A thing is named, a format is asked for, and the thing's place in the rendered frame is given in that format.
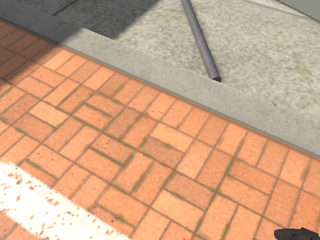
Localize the right robot hand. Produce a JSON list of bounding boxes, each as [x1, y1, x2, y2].
[[274, 227, 320, 240]]

